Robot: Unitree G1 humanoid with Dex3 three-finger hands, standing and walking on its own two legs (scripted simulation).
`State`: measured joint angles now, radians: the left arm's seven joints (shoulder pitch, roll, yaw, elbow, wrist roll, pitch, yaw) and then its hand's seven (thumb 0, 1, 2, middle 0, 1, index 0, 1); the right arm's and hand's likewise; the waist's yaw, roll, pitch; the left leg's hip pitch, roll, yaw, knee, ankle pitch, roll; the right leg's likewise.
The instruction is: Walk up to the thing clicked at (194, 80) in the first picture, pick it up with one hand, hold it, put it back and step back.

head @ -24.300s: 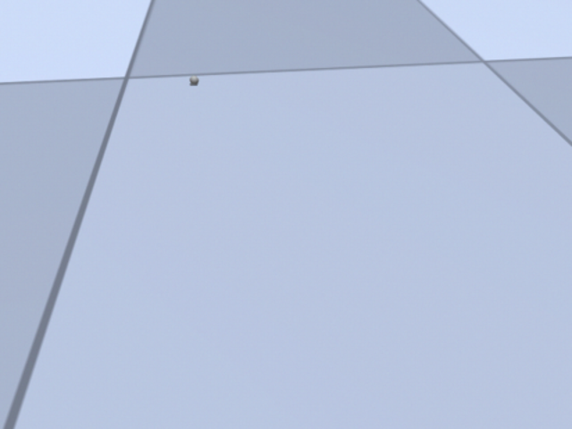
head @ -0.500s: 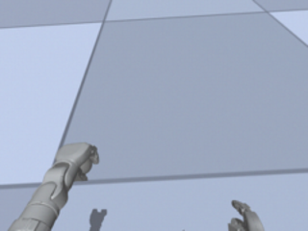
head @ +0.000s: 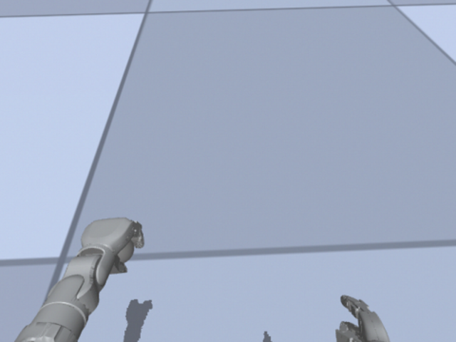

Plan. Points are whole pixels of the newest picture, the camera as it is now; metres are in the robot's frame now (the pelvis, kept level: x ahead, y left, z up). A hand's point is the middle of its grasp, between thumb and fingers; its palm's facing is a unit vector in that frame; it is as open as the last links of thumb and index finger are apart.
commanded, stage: crouch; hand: left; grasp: from above
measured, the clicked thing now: (119, 249) +0.31 +0.23 -0.08
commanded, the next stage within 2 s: lower in 1.78 s
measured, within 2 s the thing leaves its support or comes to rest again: neither
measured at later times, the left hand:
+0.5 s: hand (140, 267) +0.35 +0.25 -0.30, palm faces -0.40 +0.02 -0.92, open 7.1 cm
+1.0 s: hand (150, 278) +0.38 +0.27 -0.49, palm faces -0.44 -0.01 -0.90, open 7.1 cm
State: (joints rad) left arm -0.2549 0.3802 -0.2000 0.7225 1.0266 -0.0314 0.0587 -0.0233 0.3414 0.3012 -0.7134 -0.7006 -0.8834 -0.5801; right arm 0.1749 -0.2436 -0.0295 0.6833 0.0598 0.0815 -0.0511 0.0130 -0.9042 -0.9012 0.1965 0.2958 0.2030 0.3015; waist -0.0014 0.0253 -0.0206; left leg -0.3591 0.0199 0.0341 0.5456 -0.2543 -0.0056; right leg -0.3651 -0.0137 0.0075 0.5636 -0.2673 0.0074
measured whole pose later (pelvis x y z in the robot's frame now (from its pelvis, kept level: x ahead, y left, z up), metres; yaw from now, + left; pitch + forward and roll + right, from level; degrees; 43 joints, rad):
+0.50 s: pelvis -0.06 +0.02 -0.19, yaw -1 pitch +30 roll -3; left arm -0.68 0.44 -0.07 1.18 1.15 -0.04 0.36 -0.02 0.35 0.34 -0.67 -0.74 -0.86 -0.61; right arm 0.25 -0.25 -0.07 0.75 -0.03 0.00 -0.02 0.01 -0.90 -0.90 0.20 0.30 0.20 0.30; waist -0.13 0.05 -0.20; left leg -1.53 0.03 -0.01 1.58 -0.57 0.02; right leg -1.50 -0.01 -0.01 1.54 -0.56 0.03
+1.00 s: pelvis -0.07 +0.01 -0.33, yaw -2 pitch +38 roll -6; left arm -0.84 0.59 0.04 1.28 1.23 -0.14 0.37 -0.02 0.33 0.41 -0.67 -0.74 -0.86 -0.63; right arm 0.15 -0.25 -0.03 0.74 -0.10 -0.07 0.08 0.01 -0.90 -0.90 0.20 0.30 0.21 0.30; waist -0.18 0.02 -0.16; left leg -2.08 0.02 -0.07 2.07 -0.67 0.01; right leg -2.01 -0.02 -0.05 2.02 -0.68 0.02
